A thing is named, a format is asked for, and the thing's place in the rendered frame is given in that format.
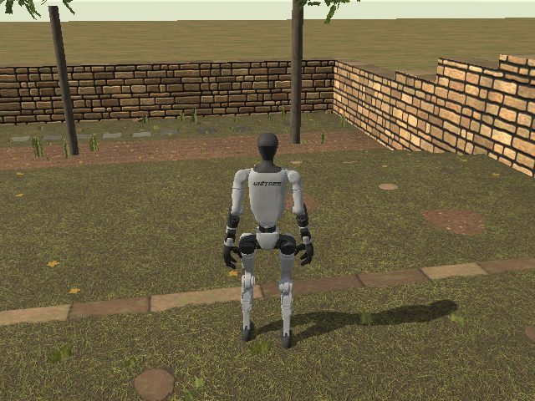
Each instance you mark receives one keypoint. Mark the robot left hand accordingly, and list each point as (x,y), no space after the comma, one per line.
(227,255)

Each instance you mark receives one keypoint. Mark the robot left shin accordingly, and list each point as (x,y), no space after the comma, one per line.
(246,301)

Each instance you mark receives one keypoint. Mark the robot right upper arm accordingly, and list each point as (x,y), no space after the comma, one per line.
(294,178)

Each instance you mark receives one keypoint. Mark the right robot forearm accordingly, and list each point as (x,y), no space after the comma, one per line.
(303,227)

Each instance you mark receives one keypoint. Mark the robot left upper arm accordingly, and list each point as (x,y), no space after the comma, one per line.
(238,191)

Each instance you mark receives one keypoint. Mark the left robot forearm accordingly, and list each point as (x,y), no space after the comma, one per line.
(232,223)

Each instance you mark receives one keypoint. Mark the left robot foot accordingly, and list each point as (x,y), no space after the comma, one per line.
(246,334)

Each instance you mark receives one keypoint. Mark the robot right hand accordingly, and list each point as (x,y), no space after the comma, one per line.
(308,254)

